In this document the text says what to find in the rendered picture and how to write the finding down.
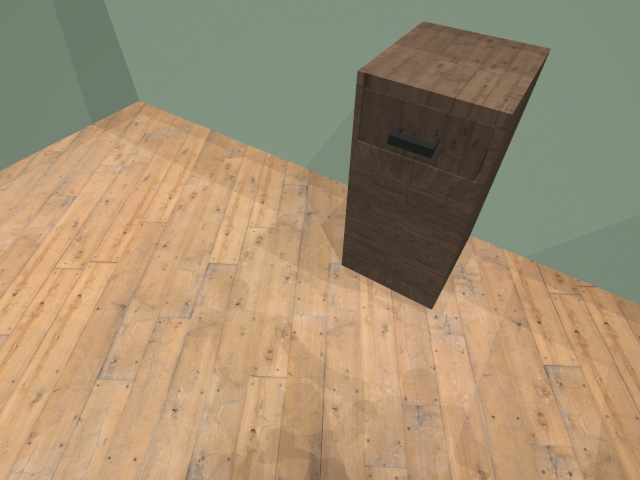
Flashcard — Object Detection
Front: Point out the cabinet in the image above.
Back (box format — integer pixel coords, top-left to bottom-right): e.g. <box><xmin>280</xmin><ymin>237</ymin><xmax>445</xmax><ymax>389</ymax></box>
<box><xmin>342</xmin><ymin>21</ymin><xmax>551</xmax><ymax>310</ymax></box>

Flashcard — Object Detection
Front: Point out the handle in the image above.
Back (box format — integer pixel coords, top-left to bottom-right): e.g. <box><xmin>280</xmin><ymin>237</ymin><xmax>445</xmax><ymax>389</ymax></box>
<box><xmin>387</xmin><ymin>127</ymin><xmax>440</xmax><ymax>158</ymax></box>

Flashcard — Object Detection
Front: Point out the drawer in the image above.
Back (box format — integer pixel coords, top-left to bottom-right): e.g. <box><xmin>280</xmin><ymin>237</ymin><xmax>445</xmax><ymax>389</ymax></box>
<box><xmin>359</xmin><ymin>88</ymin><xmax>498</xmax><ymax>181</ymax></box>

